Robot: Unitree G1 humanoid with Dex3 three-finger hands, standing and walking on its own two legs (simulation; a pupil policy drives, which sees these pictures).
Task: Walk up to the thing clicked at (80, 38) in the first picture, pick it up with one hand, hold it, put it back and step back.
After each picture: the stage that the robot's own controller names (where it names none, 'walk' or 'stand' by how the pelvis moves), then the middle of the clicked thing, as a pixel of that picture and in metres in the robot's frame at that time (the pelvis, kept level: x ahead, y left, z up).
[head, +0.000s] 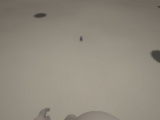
stand; (81, 38) +1.85 +0.28 -0.72
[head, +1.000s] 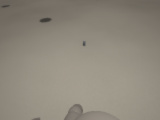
walk; (84, 43) +1.72 +0.30 -0.72
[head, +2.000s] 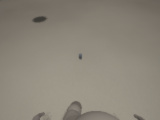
walk; (80, 56) +1.14 +0.27 -0.71
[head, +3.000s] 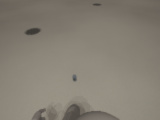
walk; (74, 78) +0.74 +0.27 -0.72
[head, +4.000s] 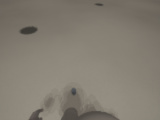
walk; (73, 91) +0.49 +0.19 -0.71
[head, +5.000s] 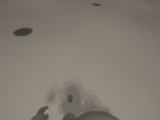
stand; (70, 98) +0.39 +0.20 -0.71
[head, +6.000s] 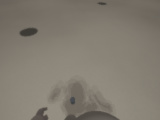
stand; (72, 100) +0.36 +0.18 -0.72
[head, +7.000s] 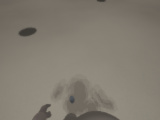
stand; (72, 99) +0.36 +0.20 -0.72
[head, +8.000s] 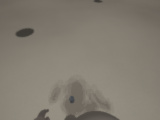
stand; (71, 99) +0.36 +0.20 -0.72
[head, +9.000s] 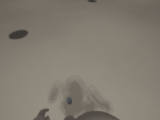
stand; (69, 100) +0.34 +0.23 -0.72
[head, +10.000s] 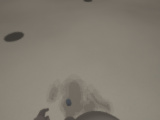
stand; (68, 102) +0.32 +0.24 -0.72
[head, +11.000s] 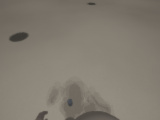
stand; (70, 102) +0.34 +0.22 -0.73
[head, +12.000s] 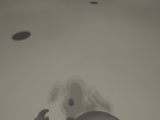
stand; (71, 102) +0.34 +0.21 -0.73
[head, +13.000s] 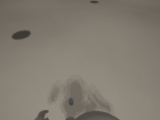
stand; (71, 101) +0.34 +0.21 -0.73
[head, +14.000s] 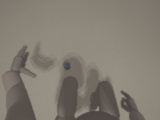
go down; (67, 66) +0.42 +0.20 -0.42
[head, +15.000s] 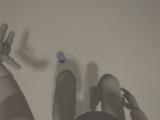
go down; (61, 58) +0.44 +0.23 -0.31
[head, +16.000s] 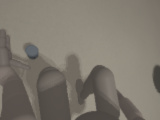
close in; (32, 52) +0.42 +0.27 -0.23
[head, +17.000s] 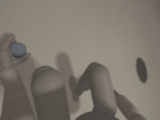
close; (19, 51) +0.42 +0.29 -0.23
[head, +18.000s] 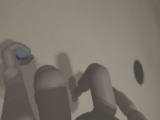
lift; (23, 54) +0.40 +0.27 -0.23
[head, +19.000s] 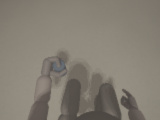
lift; (60, 68) +0.33 +0.21 -0.03
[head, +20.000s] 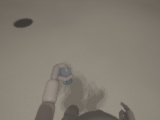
hold; (66, 76) +0.32 +0.17 -0.01
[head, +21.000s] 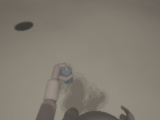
hold; (67, 76) +0.33 +0.16 -0.01
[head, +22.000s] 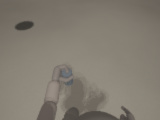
crouch; (67, 77) +0.32 +0.16 -0.01
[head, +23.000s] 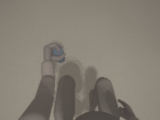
crouch; (59, 55) +0.44 +0.20 -0.11
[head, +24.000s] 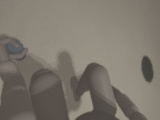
lower; (17, 51) +0.42 +0.29 -0.23
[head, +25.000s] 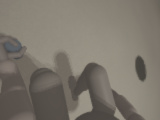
lower; (15, 50) +0.42 +0.30 -0.23
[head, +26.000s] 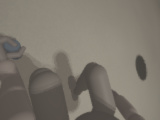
lower; (14, 50) +0.43 +0.30 -0.23
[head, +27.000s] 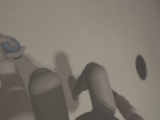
lower; (13, 50) +0.43 +0.30 -0.23
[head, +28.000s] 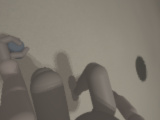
loosen; (17, 50) +0.43 +0.29 -0.23
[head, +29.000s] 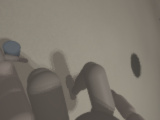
withdraw; (12, 51) +0.42 +0.29 -0.23
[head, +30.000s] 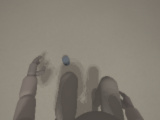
walk; (66, 61) +0.45 +0.22 -0.34
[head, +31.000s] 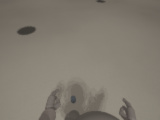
stand; (73, 99) +0.37 +0.16 -0.66
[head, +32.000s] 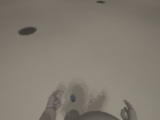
stand; (72, 98) +0.39 +0.18 -0.67
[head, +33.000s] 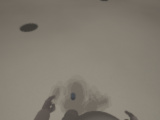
stand; (73, 96) +0.39 +0.17 -0.69
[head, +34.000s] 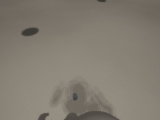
walk; (74, 96) +0.40 +0.18 -0.72
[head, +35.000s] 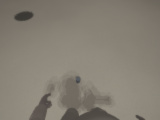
walk; (78, 79) +0.53 +0.13 -0.70
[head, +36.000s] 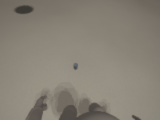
walk; (75, 66) +0.77 +0.17 -0.71
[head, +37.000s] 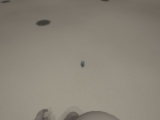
stand; (82, 64) +1.02 +0.16 -0.71
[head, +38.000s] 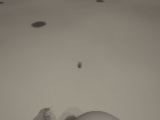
stand; (79, 65) +1.01 +0.19 -0.73
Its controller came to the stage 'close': yes
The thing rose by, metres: 0.69
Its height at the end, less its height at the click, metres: +0.00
